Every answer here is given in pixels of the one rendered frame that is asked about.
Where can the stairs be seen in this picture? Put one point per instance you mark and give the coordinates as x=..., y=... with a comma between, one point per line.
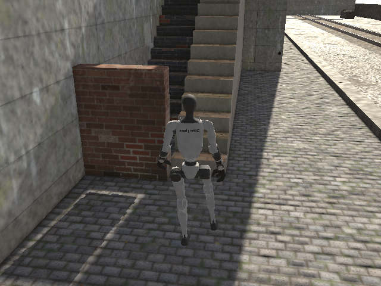
x=214, y=72

